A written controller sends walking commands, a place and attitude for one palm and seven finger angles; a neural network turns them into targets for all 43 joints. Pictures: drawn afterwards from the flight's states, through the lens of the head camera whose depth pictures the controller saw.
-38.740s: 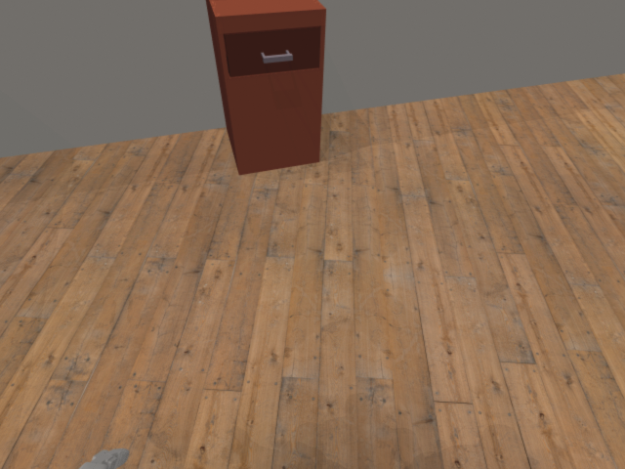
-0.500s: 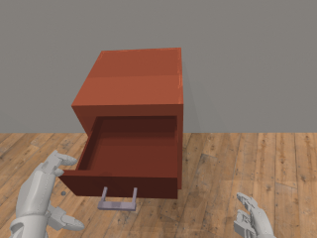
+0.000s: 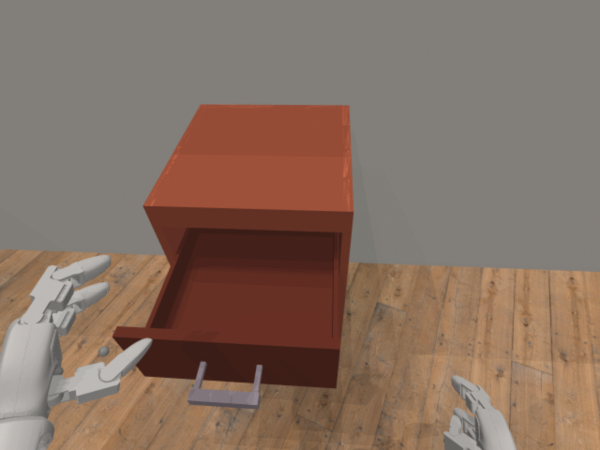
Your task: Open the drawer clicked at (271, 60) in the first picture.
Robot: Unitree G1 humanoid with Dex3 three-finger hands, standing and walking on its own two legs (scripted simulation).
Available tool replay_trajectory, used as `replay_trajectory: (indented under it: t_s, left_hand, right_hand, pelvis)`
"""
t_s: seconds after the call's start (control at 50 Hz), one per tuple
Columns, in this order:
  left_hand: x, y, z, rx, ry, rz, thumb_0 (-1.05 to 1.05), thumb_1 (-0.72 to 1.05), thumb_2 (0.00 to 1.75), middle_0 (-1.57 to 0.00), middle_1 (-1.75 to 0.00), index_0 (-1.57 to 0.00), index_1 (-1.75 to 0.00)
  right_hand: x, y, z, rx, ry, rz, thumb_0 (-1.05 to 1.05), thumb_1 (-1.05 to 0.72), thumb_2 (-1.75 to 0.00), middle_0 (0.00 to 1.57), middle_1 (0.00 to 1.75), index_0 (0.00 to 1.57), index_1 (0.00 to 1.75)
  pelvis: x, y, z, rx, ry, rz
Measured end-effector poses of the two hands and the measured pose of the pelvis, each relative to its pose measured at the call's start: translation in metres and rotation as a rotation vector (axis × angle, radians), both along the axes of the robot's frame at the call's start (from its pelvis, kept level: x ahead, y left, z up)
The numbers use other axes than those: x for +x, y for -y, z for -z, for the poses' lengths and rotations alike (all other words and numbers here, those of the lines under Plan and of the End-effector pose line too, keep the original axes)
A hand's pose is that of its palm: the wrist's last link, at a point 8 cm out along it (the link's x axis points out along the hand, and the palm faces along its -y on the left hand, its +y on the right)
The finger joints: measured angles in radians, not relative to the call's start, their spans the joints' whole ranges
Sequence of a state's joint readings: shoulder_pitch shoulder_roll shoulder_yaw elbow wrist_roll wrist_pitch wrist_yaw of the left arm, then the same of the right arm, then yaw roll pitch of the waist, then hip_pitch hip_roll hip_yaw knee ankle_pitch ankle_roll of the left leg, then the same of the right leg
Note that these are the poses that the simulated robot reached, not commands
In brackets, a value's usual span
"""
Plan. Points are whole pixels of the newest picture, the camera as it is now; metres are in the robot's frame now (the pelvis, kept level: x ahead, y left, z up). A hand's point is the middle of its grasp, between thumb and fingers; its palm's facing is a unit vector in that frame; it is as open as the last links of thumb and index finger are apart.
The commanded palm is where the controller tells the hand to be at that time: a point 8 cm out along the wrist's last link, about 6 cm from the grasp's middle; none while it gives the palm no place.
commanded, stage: draw the hand back to the body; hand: left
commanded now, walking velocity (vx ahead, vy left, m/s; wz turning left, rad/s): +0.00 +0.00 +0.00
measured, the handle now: (227, 384) +0.27 +0.17 -0.17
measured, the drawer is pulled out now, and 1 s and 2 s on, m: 0.26 0.26 0.26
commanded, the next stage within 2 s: step back with the hand held close in 0.42 s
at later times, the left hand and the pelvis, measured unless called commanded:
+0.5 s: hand (81, 346) +0.17 +0.23 +0.16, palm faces +0.37 -0.84 -0.40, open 7.5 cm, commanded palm +0.12 +0.28 +0.18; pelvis -0.01 +0.00 +0.00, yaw +0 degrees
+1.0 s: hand (97, 342) +0.18 +0.22 +0.16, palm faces +0.25 -0.83 -0.50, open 7.4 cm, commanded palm +0.11 +0.27 +0.18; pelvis -0.03 -0.01 -0.01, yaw -2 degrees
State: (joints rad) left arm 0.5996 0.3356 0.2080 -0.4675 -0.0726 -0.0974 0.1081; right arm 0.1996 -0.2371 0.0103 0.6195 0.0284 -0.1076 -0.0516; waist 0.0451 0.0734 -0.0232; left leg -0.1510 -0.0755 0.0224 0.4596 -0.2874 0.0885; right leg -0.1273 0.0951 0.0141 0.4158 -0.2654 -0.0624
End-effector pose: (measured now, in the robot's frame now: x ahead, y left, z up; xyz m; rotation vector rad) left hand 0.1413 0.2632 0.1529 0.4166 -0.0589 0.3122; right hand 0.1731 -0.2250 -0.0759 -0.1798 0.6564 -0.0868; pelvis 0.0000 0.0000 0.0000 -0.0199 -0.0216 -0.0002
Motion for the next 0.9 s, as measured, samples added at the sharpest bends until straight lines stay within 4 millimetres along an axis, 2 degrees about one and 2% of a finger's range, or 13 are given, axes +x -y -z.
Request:
replay_trajectory:
  t_s: [0.18, 0.34, 0.54, 0.64, 0.68, 0.82, 0.9]
  left_hand:
    - [-0.007, -0.014, -0.025, 0.055, 0.098, -0.043, 0.01, 0.52, 0.74, -0.23, -0.54, -0.24, -0.54]
    - [-0.009, -0.010, -0.012, 0.012, 0.059, -0.039, 0.01, 0.77, 0.85, -0.21, -0.38, -0.22, -0.38]
    - [-0.007, -0.009, -0.020, 0.039, 0.077, -0.036, 0.01, 0.87, 0.89, -0.21, -0.31, -0.21, -0.31]
    - [0.003, -0.018, -0.038, 0.150, 0.139, -0.034, 0.02, 0.88, 0.90, -0.21, -0.31, -0.22, -0.30]
    - [0.009, -0.018, -0.035, 0.151, 0.140, -0.025, 0.01, 0.89, 0.90, -0.21, -0.31, -0.21, -0.30]
    - [0.023, 0.003, 0.005, 0.055, 0.008, 0.076, 0.01, 0.89, 0.90, -0.20, -0.30, -0.21, -0.30]
    - [0.017, 0.008, -0.001, 0.086, 0.032, 0.140, 0.02, 0.89, 0.90, -0.21, -0.30, -0.22, -0.30]
  right_hand:
    - [0.007, -0.007, -0.007, 0.017, 0.032, -0.013, 0.02, -0.91, -0.90, 0.20, 0.30, 0.20, 0.30]
    - [0.003, -0.009, -0.005, 0.017, 0.015, -0.024, 0.02, -0.91, -0.90, 0.20, 0.30, 0.20, 0.30]
    - [-0.002, -0.004, 0.000, 0.015, -0.011, -0.013, 0.02, -0.91, -0.90, 0.20, 0.30, 0.20, 0.30]
    - [-0.007, 0.001, -0.002, -0.013, -0.028, -0.003, 0.02, -0.91, -0.90, 0.20, 0.30, 0.20, 0.30]
    - [-0.012, 0.006, -0.003, -0.021, -0.041, 0.014, 0.02, -0.91, -0.90, 0.20, 0.30, 0.20, 0.30]
    - [-0.035, 0.026, -0.007, -0.069, -0.077, 0.105, 0.02, -0.91, -0.90, 0.20, 0.30, 0.20, 0.30]
    - [-0.048, 0.033, -0.010, -0.105, -0.081, 0.131, 0.02, -0.91, -0.90, 0.20, 0.30, 0.20, 0.30]
  pelvis:
    - [-0.004, 0.000, -0.001, -0.001, 0.016, 0.000]
    - [-0.007, 0.000, -0.001, -0.001, 0.016, 0.000]
    - [-0.005, 0.002, -0.001, 0.000, 0.014, 0.000]
    - [-0.009, 0.004, -0.001, -0.008, -0.010, 0.014]
    - [-0.010, 0.004, -0.001, -0.009, -0.025, 0.024]
    - [-0.015, 0.003, 0.001, -0.006, -0.062, 0.040]
    - [-0.021, 0.005, 0.005, -0.004, -0.072, 0.035]
